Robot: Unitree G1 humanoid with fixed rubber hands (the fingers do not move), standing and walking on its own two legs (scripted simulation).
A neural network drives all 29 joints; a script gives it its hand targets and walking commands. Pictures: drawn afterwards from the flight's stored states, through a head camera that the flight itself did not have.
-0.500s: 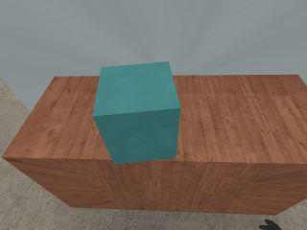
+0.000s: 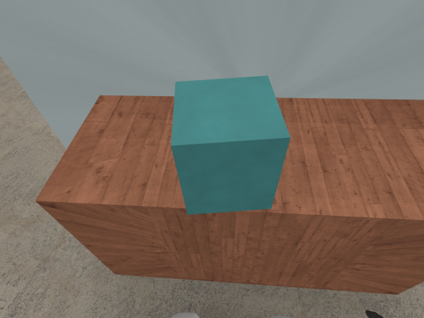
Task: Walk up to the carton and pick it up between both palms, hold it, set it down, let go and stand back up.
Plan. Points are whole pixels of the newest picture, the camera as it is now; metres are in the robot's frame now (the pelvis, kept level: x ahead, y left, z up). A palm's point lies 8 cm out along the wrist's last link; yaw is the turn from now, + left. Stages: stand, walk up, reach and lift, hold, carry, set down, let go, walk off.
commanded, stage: walk up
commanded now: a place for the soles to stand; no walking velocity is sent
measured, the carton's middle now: (225, 148) +0.48 +0.00 +0.03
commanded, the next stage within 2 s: reach and lift in 1.94 s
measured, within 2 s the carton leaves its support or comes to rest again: neither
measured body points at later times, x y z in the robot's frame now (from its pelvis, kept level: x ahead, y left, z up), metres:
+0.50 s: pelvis +0.00 +0.02 +0.00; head +0.03 +0.06 +0.45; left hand +0.07 +0.33 -0.15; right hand +0.08 -0.30 -0.09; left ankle +0.02 +0.12 -0.71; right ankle +0.01 -0.11 -0.68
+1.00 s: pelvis +0.00 -0.01 +0.01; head +0.03 -0.05 +0.46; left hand +0.06 +0.32 -0.08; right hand +0.11 -0.31 -0.13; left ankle +0.01 +0.12 -0.70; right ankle +0.03 -0.11 -0.71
